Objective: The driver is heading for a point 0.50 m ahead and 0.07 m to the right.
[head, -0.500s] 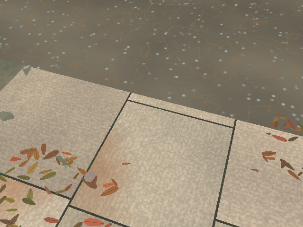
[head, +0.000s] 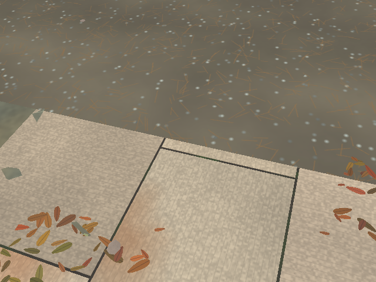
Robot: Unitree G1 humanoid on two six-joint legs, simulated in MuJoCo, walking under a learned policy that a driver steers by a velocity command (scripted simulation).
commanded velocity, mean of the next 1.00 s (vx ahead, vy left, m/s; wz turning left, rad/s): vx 0.35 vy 0.00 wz -0.13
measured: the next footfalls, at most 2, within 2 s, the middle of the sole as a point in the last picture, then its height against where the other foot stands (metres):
left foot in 0.40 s outside the picture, level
right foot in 0.86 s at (247, 267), level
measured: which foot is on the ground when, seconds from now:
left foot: up 0.00-0.38, down 0.40-0.88, up 0.90-1.00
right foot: down 0.00-0.42, up 0.44-0.84, down 0.86-1.00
